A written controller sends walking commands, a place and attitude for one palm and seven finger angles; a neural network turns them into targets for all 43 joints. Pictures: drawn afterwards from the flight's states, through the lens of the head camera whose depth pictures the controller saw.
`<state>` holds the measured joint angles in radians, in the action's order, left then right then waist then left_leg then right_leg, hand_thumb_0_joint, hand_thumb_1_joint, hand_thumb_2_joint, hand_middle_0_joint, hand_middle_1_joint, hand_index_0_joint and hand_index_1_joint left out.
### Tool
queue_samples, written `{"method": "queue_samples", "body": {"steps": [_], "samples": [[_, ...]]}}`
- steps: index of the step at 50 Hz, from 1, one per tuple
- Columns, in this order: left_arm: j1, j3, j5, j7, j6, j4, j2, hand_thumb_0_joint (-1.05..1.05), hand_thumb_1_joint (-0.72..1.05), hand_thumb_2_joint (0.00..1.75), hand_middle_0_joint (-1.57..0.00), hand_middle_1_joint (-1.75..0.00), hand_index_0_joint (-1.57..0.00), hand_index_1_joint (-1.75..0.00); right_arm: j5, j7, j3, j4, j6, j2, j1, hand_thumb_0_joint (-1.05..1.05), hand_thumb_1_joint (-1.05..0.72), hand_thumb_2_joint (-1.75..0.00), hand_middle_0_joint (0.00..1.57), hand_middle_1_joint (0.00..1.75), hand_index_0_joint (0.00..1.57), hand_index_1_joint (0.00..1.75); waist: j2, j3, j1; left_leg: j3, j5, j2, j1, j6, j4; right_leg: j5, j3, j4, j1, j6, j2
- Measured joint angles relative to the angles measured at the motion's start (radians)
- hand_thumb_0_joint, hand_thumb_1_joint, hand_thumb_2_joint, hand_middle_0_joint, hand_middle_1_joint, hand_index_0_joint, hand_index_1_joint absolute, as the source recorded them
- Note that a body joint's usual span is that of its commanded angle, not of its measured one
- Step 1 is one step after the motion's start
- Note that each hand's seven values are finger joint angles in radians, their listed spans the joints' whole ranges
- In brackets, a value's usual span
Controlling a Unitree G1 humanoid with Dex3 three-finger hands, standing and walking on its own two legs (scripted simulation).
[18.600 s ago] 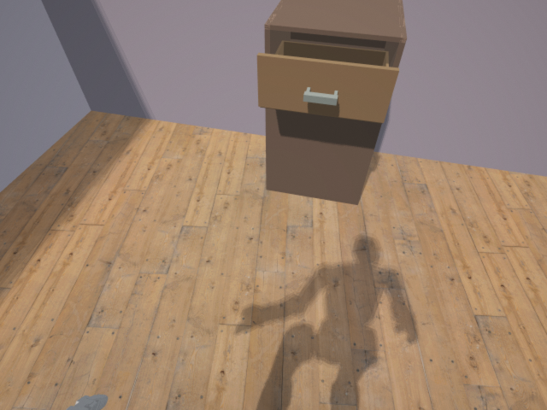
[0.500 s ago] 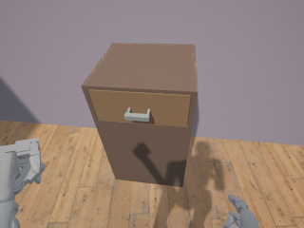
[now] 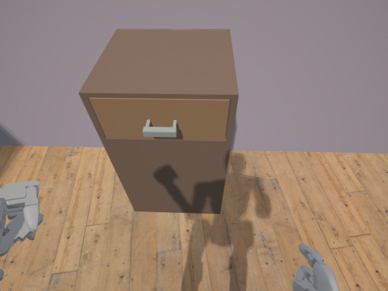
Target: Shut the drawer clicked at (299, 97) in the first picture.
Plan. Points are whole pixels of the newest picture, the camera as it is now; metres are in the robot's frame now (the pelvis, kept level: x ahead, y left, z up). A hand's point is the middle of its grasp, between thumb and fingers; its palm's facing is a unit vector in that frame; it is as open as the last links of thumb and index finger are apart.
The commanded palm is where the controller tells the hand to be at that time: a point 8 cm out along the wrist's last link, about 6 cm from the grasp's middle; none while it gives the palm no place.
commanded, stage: step back with the hand held close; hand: left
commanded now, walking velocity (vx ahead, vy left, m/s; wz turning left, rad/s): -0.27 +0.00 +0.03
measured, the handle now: (160, 127) +0.60 +0.15 -0.06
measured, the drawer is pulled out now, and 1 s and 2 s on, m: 0.00 0.00 0.00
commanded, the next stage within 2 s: stop stepping back and stand still in 1.30 s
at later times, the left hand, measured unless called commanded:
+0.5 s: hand (10, 251) +0.14 +0.25 +0.16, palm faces +0.39 -0.77 -0.50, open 3.2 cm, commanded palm +0.07 +0.29 +0.18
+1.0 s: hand out of the picture +0.08 +0.25 +0.17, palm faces +0.44 -0.74 -0.51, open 3.2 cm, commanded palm +0.01 +0.28 +0.18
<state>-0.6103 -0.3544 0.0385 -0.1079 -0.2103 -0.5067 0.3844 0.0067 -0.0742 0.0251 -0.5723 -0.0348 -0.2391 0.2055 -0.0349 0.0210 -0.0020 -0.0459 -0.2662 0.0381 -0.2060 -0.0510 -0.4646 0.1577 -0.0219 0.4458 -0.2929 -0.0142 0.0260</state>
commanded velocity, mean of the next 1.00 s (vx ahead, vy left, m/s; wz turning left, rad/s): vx -0.35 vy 0.00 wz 0.00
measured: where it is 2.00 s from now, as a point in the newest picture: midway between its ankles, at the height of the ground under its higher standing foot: outside the picture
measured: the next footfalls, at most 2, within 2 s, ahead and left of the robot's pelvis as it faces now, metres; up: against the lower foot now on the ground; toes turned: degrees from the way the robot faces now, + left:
right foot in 1.50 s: -0.23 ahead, -0.11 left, +0.00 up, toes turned -6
left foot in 1.62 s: -0.16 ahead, +0.10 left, +0.00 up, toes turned -4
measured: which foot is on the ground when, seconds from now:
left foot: down 0.00-1.00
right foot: down 0.00-1.00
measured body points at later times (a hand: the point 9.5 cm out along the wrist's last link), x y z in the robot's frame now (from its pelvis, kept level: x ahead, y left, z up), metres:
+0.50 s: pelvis -0.05 +0.00 -0.01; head -0.03 +0.01 +0.44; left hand +0.12 +0.29 +0.19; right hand +0.12 -0.24 -0.09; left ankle -0.01 +0.08 -0.74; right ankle +0.03 -0.13 -0.74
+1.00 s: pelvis -0.10 -0.01 -0.02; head -0.07 +0.01 +0.43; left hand +0.05 +0.28 +0.19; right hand +0.08 -0.24 -0.09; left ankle -0.01 +0.09 -0.74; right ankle -0.07 -0.14 -0.74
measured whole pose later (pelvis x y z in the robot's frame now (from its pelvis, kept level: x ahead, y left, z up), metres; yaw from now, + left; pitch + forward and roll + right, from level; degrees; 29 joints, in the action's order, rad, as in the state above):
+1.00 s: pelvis -0.10 -0.01 -0.02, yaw +3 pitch +2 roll -2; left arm -0.59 -0.46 0.00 -0.13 -0.33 -0.60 0.41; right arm 0.00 -0.07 0.03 -0.58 -0.11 -0.20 0.21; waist 0.00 0.01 0.00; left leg -0.01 -0.19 0.00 -0.51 -0.04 -0.66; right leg 0.30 0.10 0.63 -0.38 0.00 -0.09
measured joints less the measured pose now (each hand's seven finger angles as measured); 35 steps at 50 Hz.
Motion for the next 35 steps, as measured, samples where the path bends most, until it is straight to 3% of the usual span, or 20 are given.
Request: {"method": "queue_samples", "body": {"steps": [12,19,24,29,35], "samples": [[0.028,-0.019,-0.026,-0.02,-0.018,-0.022,-0.02,0.02,0.89,0.9,-1.41,-1.6,-1.4,-1.6,0.001,-0.005,-0.019,0.026,-0.02,0.028,-0.008,0.01,-0.9,-0.9,0.2,0.3,0.2,0.3,0.024,0.003,0.016,-0.008,-0.01,0.004,-0.083,-0.011,-0.099,-0.001,0.007,0.082,-0.077,-0.004,0.007],[0.026,-0.016,-0.032,-0.032,-0.047,-0.052,-0.021,0.02,0.89,0.9,-1.41,-1.6,-1.4,-1.6,-0.005,0.002,-0.022,0.023,-0.035,0.026,0.005,0.01,-0.9,-0.9,0.2,0.3,0.21,0.3,0.033,0.003,0.007,0.001,-0.005,-0.009,-0.137,-0.012,-0.136,-0.035,-0.004,0.06,-0.1,-0.001,-0.005],[0.028,-0.04,-0.05,-0.036,-0.064,-0.058,0.01,0.02,0.89,0.9,-1.41,-1.6,-1.4,-1.6,-0.004,-0.008,-0.016,0.023,-0.053,0.028,0.038,0.01,-0.9,-0.9,0.2,0.3,0.21,0.3,0.045,0.007,-0.014,0.022,0.005,0.006,-0.151,-0.016,-0.143,0.008,0.046,0.125,-0.106,-0.013,-0.028],[0.027,-0.078,-0.042,-0.029,-0.075,-0.069,0.017,0.02,0.89,0.9,-1.41,-1.6,-1.4,-1.6,-0.007,-0.003,-0.009,0.008,-0.055,0.032,0.023,0.01,-0.9,-0.9,0.2,0.3,0.21,0.3,0.049,0.025,-0.003,0.019,0.002,0.0,-0.173,-0.007,-0.17,0.025,0.068,0.14,-0.117,-0.008,-0.04],[0.025,-0.055,-0.038,-0.016,-0.081,-0.093,0.007,0.02,0.89,0.9,-1.41,-1.6,-1.4,-1.6,-0.008,0.008,0.0,0.008,-0.043,0.027,-0.016,0.01,-0.9,-0.9,0.2,0.3,0.21,0.3,0.045,0.032,-0.007,0.018,0.015,-0.008,-0.212,-0.004,-0.184,-0.005,0.068,0.134,-0.147,-0.003,-0.048]]}}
